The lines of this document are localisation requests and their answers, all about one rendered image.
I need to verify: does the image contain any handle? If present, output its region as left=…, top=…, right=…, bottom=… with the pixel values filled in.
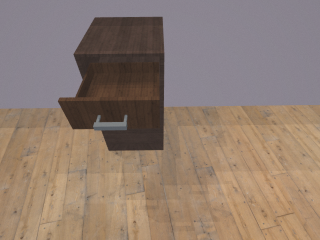
left=93, top=114, right=128, bottom=131

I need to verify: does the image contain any cabinet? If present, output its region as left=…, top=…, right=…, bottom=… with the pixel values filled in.
left=73, top=16, right=165, bottom=151

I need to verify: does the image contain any drawer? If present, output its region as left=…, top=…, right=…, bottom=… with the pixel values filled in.
left=58, top=62, right=160, bottom=130

